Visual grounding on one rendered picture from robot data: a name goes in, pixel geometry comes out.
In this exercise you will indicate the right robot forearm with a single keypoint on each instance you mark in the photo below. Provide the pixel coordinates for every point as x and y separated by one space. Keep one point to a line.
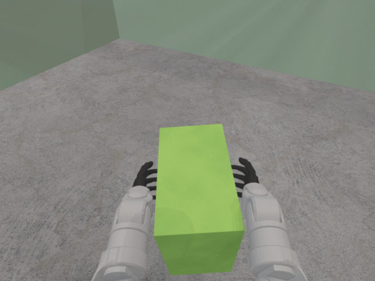
271 254

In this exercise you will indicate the left robot hand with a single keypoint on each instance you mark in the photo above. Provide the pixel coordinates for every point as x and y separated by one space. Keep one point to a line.
143 173

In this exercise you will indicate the right robot hand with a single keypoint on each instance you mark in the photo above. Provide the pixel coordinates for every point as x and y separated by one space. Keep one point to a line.
248 170

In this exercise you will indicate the carton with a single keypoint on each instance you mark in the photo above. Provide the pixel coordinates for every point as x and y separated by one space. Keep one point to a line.
198 222

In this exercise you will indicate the left robot forearm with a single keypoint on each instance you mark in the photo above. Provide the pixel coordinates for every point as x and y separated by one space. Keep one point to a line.
125 257

